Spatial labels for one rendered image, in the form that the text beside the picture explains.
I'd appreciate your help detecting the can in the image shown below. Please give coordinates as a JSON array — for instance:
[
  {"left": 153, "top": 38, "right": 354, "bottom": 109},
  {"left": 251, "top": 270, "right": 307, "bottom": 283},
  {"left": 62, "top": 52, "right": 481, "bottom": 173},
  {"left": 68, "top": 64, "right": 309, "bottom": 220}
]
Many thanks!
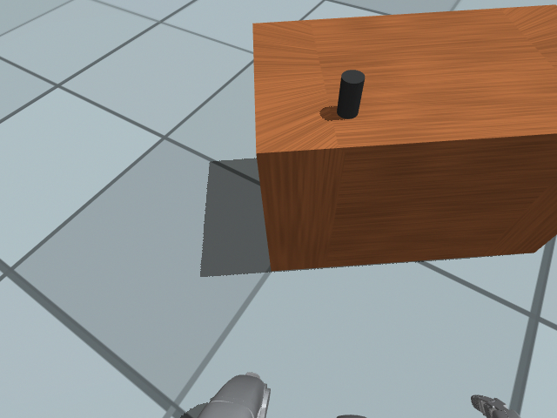
[{"left": 337, "top": 70, "right": 365, "bottom": 119}]

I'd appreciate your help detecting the right robot hand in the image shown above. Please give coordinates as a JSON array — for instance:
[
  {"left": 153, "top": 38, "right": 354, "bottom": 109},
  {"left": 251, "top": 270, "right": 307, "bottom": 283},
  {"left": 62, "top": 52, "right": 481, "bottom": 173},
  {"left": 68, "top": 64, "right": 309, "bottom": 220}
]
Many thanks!
[{"left": 471, "top": 395, "right": 521, "bottom": 418}]

